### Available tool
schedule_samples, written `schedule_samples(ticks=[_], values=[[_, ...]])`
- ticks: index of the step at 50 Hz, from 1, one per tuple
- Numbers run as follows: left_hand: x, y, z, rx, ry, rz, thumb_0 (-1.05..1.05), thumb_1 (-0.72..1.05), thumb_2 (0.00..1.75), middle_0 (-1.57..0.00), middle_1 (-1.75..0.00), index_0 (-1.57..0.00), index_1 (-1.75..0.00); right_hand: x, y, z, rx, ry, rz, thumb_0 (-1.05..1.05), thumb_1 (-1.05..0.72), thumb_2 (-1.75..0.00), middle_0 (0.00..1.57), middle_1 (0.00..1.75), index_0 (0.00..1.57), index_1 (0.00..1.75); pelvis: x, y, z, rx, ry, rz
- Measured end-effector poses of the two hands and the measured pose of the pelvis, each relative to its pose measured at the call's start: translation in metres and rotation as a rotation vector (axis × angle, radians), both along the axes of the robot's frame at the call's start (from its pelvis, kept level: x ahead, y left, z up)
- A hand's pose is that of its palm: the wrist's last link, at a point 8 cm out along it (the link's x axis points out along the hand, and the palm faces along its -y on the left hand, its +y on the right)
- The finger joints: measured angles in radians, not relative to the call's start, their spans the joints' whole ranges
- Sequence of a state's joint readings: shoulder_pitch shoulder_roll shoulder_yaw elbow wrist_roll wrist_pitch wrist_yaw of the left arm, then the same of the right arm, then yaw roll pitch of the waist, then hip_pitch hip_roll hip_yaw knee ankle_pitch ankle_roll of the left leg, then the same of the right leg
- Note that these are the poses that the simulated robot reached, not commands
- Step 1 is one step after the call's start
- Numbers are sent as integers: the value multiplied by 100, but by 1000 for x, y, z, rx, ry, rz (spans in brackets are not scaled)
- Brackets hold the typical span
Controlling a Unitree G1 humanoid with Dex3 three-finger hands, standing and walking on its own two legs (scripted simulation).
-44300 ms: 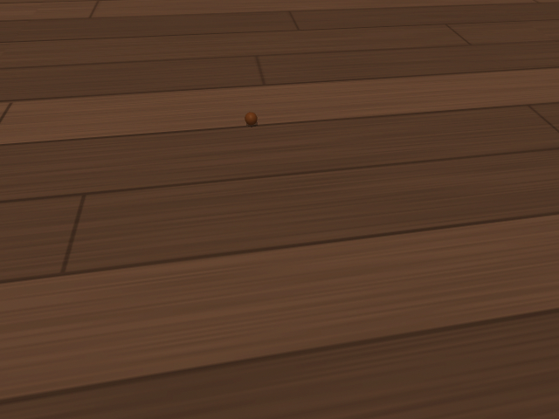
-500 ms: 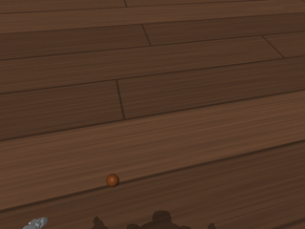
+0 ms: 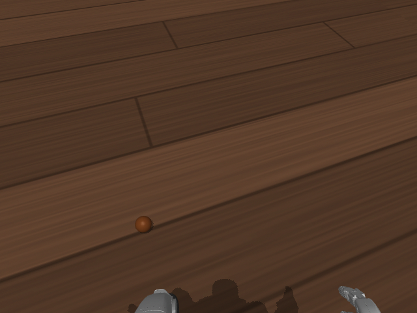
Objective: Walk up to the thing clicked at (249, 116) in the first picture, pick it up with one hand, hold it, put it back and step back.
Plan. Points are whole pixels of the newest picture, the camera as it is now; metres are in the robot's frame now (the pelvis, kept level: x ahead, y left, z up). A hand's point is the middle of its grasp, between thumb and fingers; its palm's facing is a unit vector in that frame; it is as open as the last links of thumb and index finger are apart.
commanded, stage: step back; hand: left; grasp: from above
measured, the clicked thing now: (143, 224) +0.55 +0.28 -0.71
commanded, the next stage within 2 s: none
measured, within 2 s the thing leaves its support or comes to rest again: neither
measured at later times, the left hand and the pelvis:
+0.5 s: hand out of the picture -0.02 +0.25 -0.13, palm faces +0.11 -0.93 -0.36, open 7.4 cm; pelvis -0.13 -0.02 +0.01, yaw +6 degrees
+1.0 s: hand out of the picture -0.22 +0.24 -0.14, palm faces +0.11 -0.89 -0.43, open 7.4 cm; pelvis -0.29 -0.05 +0.00, yaw +9 degrees
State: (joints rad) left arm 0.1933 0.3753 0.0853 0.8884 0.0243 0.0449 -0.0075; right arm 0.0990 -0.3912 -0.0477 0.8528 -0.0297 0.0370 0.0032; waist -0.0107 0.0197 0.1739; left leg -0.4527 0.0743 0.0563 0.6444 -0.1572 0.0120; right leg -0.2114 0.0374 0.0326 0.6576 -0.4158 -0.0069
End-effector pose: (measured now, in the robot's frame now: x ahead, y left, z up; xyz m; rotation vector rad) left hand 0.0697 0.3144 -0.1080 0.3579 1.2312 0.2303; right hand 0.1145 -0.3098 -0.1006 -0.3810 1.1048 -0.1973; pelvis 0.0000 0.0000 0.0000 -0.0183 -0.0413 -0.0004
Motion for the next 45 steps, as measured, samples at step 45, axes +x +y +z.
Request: schedule_samples(ticks=[45], values=[[-283,-55,21,48,-43,86,1,90,89,-21,-30,-21,-30,-244,-56,1,-4,56,81,1,-91,-90,21,30,20,30,-257,-59,9,32,10,97]])
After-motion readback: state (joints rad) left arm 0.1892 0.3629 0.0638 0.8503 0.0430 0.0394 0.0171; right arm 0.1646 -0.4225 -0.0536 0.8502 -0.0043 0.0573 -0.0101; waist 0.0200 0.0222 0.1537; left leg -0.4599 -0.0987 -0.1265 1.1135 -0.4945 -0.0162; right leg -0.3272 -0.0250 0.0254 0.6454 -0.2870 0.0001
